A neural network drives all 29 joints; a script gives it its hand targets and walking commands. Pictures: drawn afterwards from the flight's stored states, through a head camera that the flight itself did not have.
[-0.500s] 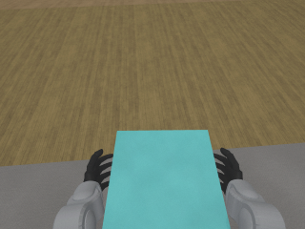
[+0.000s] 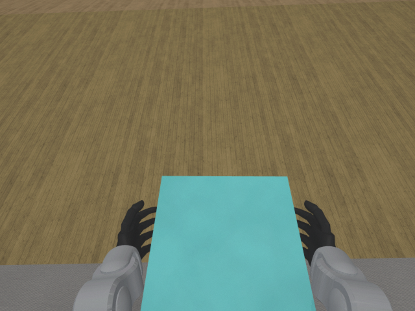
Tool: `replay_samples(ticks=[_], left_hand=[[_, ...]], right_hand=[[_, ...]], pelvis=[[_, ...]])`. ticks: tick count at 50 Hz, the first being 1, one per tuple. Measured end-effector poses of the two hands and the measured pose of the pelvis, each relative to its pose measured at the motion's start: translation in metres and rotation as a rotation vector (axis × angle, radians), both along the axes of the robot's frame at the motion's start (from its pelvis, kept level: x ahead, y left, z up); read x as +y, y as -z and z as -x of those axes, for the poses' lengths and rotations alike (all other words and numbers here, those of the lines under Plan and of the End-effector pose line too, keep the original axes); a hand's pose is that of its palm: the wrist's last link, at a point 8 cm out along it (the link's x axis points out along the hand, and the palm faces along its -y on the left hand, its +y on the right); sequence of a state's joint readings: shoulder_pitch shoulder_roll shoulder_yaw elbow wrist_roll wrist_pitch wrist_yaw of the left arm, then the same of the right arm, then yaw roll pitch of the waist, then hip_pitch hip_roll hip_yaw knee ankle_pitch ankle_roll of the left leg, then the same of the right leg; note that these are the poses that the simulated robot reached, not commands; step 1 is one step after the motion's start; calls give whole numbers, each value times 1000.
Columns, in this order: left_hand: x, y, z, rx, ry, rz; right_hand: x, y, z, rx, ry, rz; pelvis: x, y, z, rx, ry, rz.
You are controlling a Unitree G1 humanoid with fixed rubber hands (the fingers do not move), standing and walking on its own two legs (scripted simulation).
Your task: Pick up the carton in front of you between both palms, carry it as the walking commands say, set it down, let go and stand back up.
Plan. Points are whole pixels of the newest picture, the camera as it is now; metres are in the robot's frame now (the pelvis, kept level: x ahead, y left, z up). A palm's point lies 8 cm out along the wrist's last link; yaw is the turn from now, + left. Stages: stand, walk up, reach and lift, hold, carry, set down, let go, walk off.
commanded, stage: carry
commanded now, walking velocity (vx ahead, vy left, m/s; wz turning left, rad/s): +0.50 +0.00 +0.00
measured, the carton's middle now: (223, 260) +0.23 +0.00 +0.03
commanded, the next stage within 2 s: none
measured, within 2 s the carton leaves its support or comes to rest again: neither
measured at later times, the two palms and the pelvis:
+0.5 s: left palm (161, 94) +0.63 +0.15 +0.14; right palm (278, 96) +0.62 -0.16 +0.14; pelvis +0.33 +0.00 +0.00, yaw -1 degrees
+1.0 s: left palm (184, 49) +1.04 +0.12 +0.12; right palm (263, 48) +1.03 -0.18 +0.11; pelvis +0.68 -0.02 -0.01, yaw -3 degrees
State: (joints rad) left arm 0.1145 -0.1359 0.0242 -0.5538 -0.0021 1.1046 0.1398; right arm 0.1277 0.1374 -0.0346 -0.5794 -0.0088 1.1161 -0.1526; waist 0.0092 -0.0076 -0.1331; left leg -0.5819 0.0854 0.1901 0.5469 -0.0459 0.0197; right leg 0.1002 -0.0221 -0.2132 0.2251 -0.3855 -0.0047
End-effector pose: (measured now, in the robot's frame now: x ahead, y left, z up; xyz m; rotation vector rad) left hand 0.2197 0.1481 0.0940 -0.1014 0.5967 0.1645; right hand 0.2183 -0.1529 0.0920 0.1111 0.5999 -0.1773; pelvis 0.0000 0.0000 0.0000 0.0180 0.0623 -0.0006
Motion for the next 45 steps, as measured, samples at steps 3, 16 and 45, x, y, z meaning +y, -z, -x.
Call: replay_samples(ticks=[3, 16, 45], left_hand=[[12, 13, -54, -18, 6, 16], [17, -38, -246, -77, 60, 27], [-24, -22, -729, -73, -85, 49]], right_hand=[[12, 8, -53, -18, 8, 13], [17, -45, -224, -76, 70, 26], [-30, -16, -740, -64, 82, -60]], pelvis=[[12, 17, -51, -13, 19, -4], [30, -16, -207, 9, 47, 35], [-29, -5, -589, 48, 29, -6]])
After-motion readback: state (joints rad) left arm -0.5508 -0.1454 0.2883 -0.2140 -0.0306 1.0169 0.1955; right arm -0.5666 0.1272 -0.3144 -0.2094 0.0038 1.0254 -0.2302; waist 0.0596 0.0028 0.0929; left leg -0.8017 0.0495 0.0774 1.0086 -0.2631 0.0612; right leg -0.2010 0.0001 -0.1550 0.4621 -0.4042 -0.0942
